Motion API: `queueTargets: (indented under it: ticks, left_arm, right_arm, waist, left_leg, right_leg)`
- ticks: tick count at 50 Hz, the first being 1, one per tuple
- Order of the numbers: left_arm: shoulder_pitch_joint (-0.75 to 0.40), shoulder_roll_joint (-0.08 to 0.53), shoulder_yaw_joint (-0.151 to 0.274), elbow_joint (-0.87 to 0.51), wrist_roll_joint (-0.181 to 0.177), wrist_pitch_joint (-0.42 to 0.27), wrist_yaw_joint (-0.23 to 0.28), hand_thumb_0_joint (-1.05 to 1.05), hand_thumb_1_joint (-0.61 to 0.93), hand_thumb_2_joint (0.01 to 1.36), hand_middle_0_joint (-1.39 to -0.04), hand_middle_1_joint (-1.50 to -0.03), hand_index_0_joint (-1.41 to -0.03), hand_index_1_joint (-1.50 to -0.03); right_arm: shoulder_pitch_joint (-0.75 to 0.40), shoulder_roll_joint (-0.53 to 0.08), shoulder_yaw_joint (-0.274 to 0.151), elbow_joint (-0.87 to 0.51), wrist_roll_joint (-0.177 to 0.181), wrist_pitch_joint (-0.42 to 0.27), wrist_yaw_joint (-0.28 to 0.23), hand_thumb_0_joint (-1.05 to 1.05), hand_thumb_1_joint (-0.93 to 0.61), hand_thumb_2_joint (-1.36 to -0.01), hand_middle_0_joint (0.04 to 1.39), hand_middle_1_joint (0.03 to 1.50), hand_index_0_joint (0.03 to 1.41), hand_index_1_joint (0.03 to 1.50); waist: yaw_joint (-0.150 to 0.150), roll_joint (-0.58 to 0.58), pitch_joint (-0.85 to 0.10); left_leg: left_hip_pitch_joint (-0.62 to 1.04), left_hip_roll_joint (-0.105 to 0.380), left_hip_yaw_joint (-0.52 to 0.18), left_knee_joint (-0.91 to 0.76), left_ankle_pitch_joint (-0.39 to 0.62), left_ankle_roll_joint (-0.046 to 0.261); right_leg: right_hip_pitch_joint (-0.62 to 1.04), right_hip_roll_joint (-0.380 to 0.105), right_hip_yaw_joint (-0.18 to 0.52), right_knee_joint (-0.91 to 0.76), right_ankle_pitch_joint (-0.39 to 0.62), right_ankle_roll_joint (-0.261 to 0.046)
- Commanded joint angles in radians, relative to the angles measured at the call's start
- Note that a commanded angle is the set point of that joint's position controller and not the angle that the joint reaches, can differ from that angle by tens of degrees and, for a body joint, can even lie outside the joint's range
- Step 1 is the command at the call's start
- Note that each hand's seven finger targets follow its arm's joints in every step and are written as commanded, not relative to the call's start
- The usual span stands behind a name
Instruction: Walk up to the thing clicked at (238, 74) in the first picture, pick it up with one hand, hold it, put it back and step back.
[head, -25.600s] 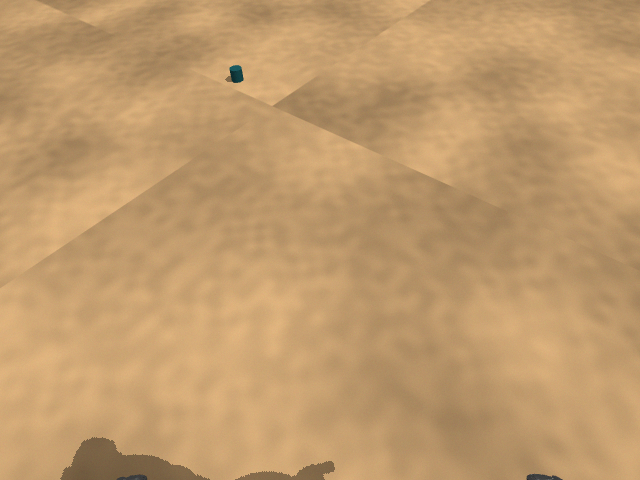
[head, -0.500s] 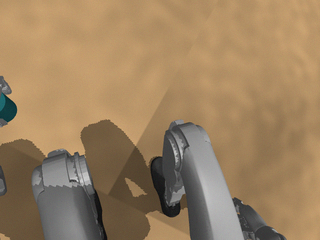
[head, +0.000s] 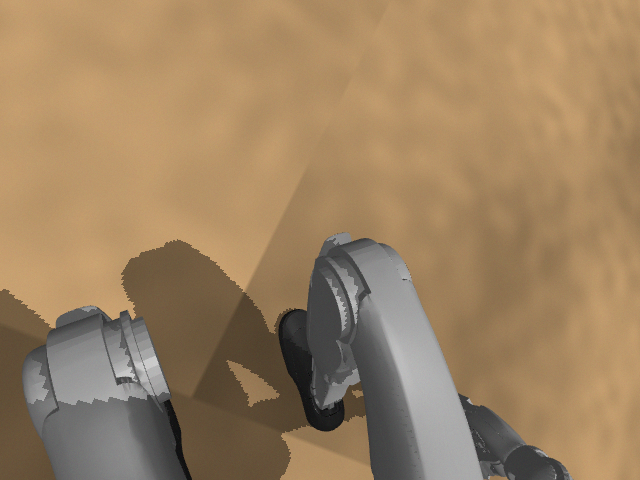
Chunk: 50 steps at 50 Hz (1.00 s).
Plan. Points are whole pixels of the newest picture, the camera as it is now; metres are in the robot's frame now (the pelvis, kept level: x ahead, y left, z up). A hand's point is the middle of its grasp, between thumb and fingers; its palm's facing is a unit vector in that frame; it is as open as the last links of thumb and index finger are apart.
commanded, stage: rest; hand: left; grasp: from above
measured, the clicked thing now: out of the picture +0.45 +0.34 -0.25
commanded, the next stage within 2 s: open in 0.34 s
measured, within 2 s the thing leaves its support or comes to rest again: neither
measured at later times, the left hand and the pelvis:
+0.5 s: hand out of the picture +0.44 +0.33 -0.22, palm faces -0.43 -0.16 -0.89, open 9.4 cm; pelvis +0.00 +0.00 +0.00, yaw -2 degrees
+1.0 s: hand out of the picture +0.44 +0.33 -0.23, palm faces -0.41 -0.15 -0.90, open 12.4 cm; pelvis +0.00 +0.01 +0.00, yaw -2 degrees
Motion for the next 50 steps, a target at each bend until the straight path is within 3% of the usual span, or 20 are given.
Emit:
queueTargets:
  ticks: [1, 2, 4, 5, 6, 7, 8, 11, 14, 17, 18, 19, 21, 22, 23, 31, 38, 42, 45, 50]
  left_arm:
    - [-0.304, 0.313, 0.015, -0.138, -0.023, -0.004, 0.062, 0.0, 0.684, 0.877, -0.924, -0.924, -0.99, -0.855]
    - [-0.281, 0.309, 0.001, -0.127, -0.018, 0.003, 0.063, 0.0, 0.681, 0.874, -0.922, -0.916, -0.987, -0.85]
    - [-0.298, 0.282, -0.021, -0.107, -0.013, 0.008, 0.064, 0.0, 0.703, 0.911, -0.955, -0.911, -1.009, -0.855]
    - [-0.283, 0.283, -0.02, -0.116, -0.013, 0.004, 0.068, 0.0, 0.686, 0.908, -0.943, -0.91, -0.996, -0.855]
    - [-0.31, 0.288, -0.021, -0.098, -0.013, 0.006, 0.068, 0.0, 0.69, 0.882, -0.94, -0.907, -0.999, -0.847]
    - [-0.295, 0.302, -0.003, -0.097, -0.011, 0.01, 0.07, 0.0, 0.689, 0.883, -0.93, -0.916, -0.993, -0.851]
    - [-0.293, 0.264, -0.031, -0.073, -0.025, 0.012, 0.07, 0.0, 0.664, 0.88, -0.907, -0.918, -0.971, -0.852]
    - [-0.3, 0.297, -0.007, -0.044, -0.019, 0.013, 0.077, 0.0, 0.645, 0.863, -0.897, -0.899, -0.958, -0.835]
    - [-0.31, 0.271, -0.04, -0.037, -0.012, 0.015, 0.074, 0.0, 0.621, 0.838, -0.871, -0.905, -0.938, -0.835]
    - [-0.29, 0.316, -0.017, -0.01, -0.016, 0.015, 0.078, 0.0, 0.59, 0.826, -0.851, -0.904, -0.917, -0.836]
    - [-0.313, 0.265, -0.06, -0.023, -0.018, 0.012, 0.072, 0.0, 0.591, 0.831, -0.851, -0.905, -0.918, -0.837]
    - [-0.305, 0.312, -0.025, -0.006, -0.023, 0.011, 0.078, 0.0, 0.589, 0.801, -0.841, -0.901, -0.914, -0.826]
    - [-0.282, 0.323, -0.018, 0.014, -0.024, 0.009, 0.083, 0.0, 0.566, 0.792, -0.833, -0.884, -0.899, -0.816]
    - [-0.288, 0.309, -0.039, 0.011, -0.015, 0.009, 0.078, 0.0, 0.573, 0.796, -0.832, -0.9, -0.902, -0.828]
    - [-0.296, 0.309, -0.034, 0.009, -0.025, 0.005, 0.078, 0.0, 0.493, 0.871, -0.752, -0.897, -0.822, -0.847]
    - [-0.31, 0.316, -0.052, -0.01, -0.02, -0.003, 0.083, 0.0, -0.06, 0.843, -0.372, -0.951, -0.419, -0.903]
    - [-0.289, 0.354, -0.021, -0.033, -0.021, -0.002, 0.098, 0.0, -0.251, 0.893, -0.233, -0.998, -0.268, -0.961]
    - [-0.295, 0.28, -0.073, -0.018, -0.031, 0.008, 0.09, 0.0, -0.314, 0.973, -0.185, -1.066, -0.215, -1.035]
    - [-0.29, 0.329, -0.045, -0.025, -0.037, 0.018, 0.082, 0.0, -0.389, 1.001, -0.136, -1.075, -0.156, -1.053]
    - [-0.257, 0.311, -0.038, -0.027, -0.037, 0.034, 0.074, 0.0, -0.456, 1.007, -0.068, -1.105, -0.093, -1.078]
  right_arm:
    - [0.191, -0.315, -0.079, 0.009, -0.002, -0.013, -0.008, 0.0, -0.898, -0.896, 0.201, 0.3, 0.2, 0.3]
    - [0.184, -0.317, -0.075, -0.003, 0.001, -0.014, -0.01, 0.0, -0.897, -0.896, 0.201, 0.3, 0.2, 0.3]
    - [0.185, -0.311, -0.069, 0.005, -0.005, -0.021, -0.002, 0.0, -0.897, -0.896, 0.201, 0.3, 0.2, 0.3]
    - [0.173, -0.315, -0.069, 0.001, -0.003, -0.021, -0.002, 0.0, -0.896, -0.896, 0.201, 0.3, 0.2, 0.3]
    - [0.177, -0.32, -0.065, 0.002, -0.005, -0.027, 0.001, 0.0, -0.897, -0.896, 0.201, 0.3, 0.2, 0.3]
    - [0.191, -0.33, -0.066, 0.001, -0.005, -0.029, 0.003, 0.0, -0.896, -0.895, 0.201, 0.3, 0.2, 0.3]
    - [0.165, -0.32, -0.06, -0.004, -0.001, -0.032, 0.005, 0.0, -0.897, -0.896, 0.201, 0.3, 0.2, 0.3]
    - [0.177, -0.343, -0.06, -0.003, -0.008, -0.042, 0.011, 0.0, -0.896, -0.896, 0.201, 0.3, 0.2, 0.3]
    - [0.172, -0.33, -0.045, -0.008, -0.012, -0.049, 0.017, 0.0, -0.896, -0.896, 0.201, 0.3, 0.2, 0.3]
    - [0.172, -0.339, -0.039, -0.012, -0.008, -0.05, 0.015, 0.0, -0.897, -0.897, 0.201, 0.3, 0.2, 0.3]
    - [0.162, -0.334, -0.033, -0.029, -0.01, -0.055, 0.017, 0.0, -0.897, -0.897, 0.201, 0.3, 0.2, 0.3]
    - [0.168, -0.343, -0.035, -0.013, -0.011, -0.055, 0.017, 0.0, -0.896, -0.897, 0.201, 0.3, 0.2, 0.3]
    - [0.166, -0.337, -0.022, -0.016, -0.011, -0.054, 0.014, 0.0, -0.897, -0.898, 0.201, 0.3, 0.2, 0.3]
    - [0.176, -0.345, -0.024, -0.024, -0.011, -0.054, 0.015, 0.0, -0.897, -0.898, 0.201, 0.3, 0.2, 0.3]
    - [0.172, -0.341, -0.024, -0.022, -0.011, -0.057, 0.016, 0.0, -0.891, -0.896, 0.201, 0.301, 0.201, 0.301]
    - [0.158, -0.346, -0.013, -0.031, -0.015, -0.061, 0.013, 0.0, -0.89, -0.897, 0.201, 0.301, 0.201, 0.301]
    - [0.17, -0.345, -0.003, -0.021, -0.019, -0.065, 0.02, 0.0, -0.889, -0.898, 0.201, 0.301, 0.201, 0.301]
    - [0.157, -0.343, -0.006, -0.03, -0.024, -0.07, 0.023, 0.0, -0.89, -0.898, 0.201, 0.301, 0.201, 0.301]
    - [0.158, -0.363, -0.017, -0.025, -0.015, -0.076, 0.026, 0.0, -0.89, -0.899, 0.201, 0.301, 0.201, 0.301]
    - [0.173, -0.353, -0.013, -0.029, -0.021, -0.072, 0.033, 0.0, -0.888, -0.898, 0.201, 0.301, 0.201, 0.301]
  waist:
    - [-0.016, 0.504, -0.684]
    - [0.001, 0.503, -0.677]
    - [-0.022, 0.511, -0.668]
    - [-0.01, 0.513, -0.672]
    - [-0.032, 0.496, -0.651]
    - [-0.033, 0.505, -0.656]
    - [-0.021, 0.497, -0.645]
    - [-0.044, 0.494, -0.595]
    - [-0.055, 0.516, -0.612]
    - [-0.045, 0.481, -0.587]
    - [-0.057, 0.495, -0.576]
    - [-0.051, 0.481, -0.587]
    - [-0.05, 0.455, -0.597]
    - [-0.061, 0.463, -0.585]
    - [-0.059, 0.454, -0.579]
    - [-0.06, 0.486, -0.592]
    - [-0.053, 0.511, -0.604]
    - [-0.066, 0.524, -0.577]
    - [-0.052, 0.521, -0.581]
    - [-0.057, 0.514, -0.594]
  left_leg:
    - [0.522, 0.003, 0.109, -0.268, 0.225, 0.016]
    - [0.511, -0.001, 0.112, -0.27, 0.217, 0.015]
    - [0.521, 0.004, 0.11, -0.265, 0.229, 0.013]
    - [0.524, 0.006, 0.102, -0.274, 0.242, 0.012]
    - [0.521, 0.006, 0.098, -0.263, 0.242, 0.012]
    - [0.537, 0.006, 0.097, -0.262, 0.272, 0.012]
    - [0.524, 0.008, 0.088, -0.273, 0.249, 0.008]
    - [0.526, 0.011, 0.073, -0.274, 0.245, 0.005]
    - [0.531, 0.012, 0.082, -0.267, 0.257, 0.009]
    - [0.485, 0.009, 0.083, -0.273, 0.209, 0.015]
    - [0.488, 0.008, 0.085, -0.274, 0.208, 0.014]
    - [0.493, 0.014, 0.072, -0.277, 0.202, 0.014]
    - [0.478, 0.012, 0.074, -0.267, 0.211, 0.017]
    - [0.468, 0.01, 0.081, -0.263, 0.206, 0.018]
    - [0.47, 0.012, 0.076, -0.264, 0.207, 0.017]
    - [0.494, 0.017, 0.068, -0.268, 0.204, 0.012]
    - [0.504, 0.018, 0.065, -0.271, 0.245, 0.007]
    - [0.501, 0.015, 0.068, -0.28, 0.216, 0.006]
    - [0.522, 0.02, 0.054, -0.281, 0.219, 0.002]
    - [0.523, 0.017, 0.064, -0.28, 0.266, 0.004]
  right_leg:
    - [0.354, 0.055, -0.108, -0.21, 0.228, -0.059]
    - [0.348, 0.053, -0.104, -0.205, 0.218, -0.064]
    - [0.343, 0.054, -0.108, -0.19, 0.234, -0.062]
    - [0.346, 0.06, -0.111, -0.196, 0.241, -0.064]
    - [0.333, 0.055, -0.118, -0.183, 0.245, -0.061]
    - [0.34, 0.054, -0.121, -0.182, 0.268, -0.055]
    - [0.321, 0.057, -0.122, -0.178, 0.245, -0.063]
    - [0.295, 0.051, -0.135, -0.173, 0.244, -0.056]
    - [0.333, 0.058, -0.126, -0.181, 0.263, -0.055]
    - [0.335, 0.059, -0.125, -0.195, 0.222, -0.059]
    - [0.325, 0.059, -0.125, -0.196, 0.22, -0.057]
    - [0.331, 0.06, -0.13, -0.195, 0.216, -0.058]
    - [0.351, 0.061, -0.132, -0.2, 0.224, -0.056]
    - [0.361, 0.062, -0.124, -0.201, 0.224, -0.058]
    - [0.353, 0.061, -0.127, -0.201, 0.223, -0.056]
    - [0.354, 0.066, -0.13, -0.2, 0.224, -0.06]
    - [0.376, 0.066, -0.137, -0.192, 0.258, -0.059]
    - [0.348, 0.066, -0.141, -0.204, 0.237, -0.059]
    - [0.33, 0.062, -0.143, -0.193, 0.237, -0.06]
    - [0.366, 0.065, -0.138, -0.198, 0.274, -0.06]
